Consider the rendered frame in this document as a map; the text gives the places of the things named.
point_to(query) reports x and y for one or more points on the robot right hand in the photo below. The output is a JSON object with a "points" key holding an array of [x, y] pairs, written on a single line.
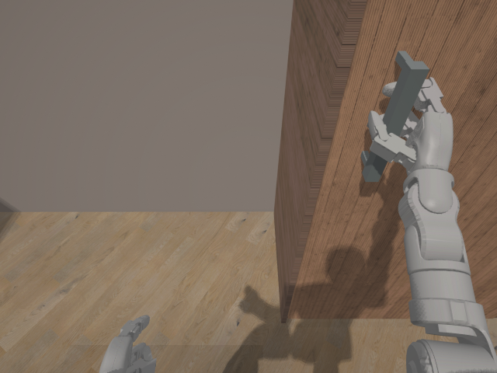
{"points": [[432, 136]]}

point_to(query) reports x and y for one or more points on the wardrobe door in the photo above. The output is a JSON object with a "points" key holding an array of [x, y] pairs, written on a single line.
{"points": [[354, 264]]}

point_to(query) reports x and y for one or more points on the handle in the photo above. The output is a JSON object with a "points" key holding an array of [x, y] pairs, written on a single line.
{"points": [[410, 81]]}

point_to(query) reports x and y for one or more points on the right robot forearm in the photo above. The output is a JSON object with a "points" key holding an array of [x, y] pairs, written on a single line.
{"points": [[443, 298]]}

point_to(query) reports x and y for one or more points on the robot left hand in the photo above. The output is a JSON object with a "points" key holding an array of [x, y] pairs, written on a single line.
{"points": [[122, 357]]}

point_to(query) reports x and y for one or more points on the right robot upper arm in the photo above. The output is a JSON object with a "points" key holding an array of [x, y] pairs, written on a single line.
{"points": [[433, 356]]}

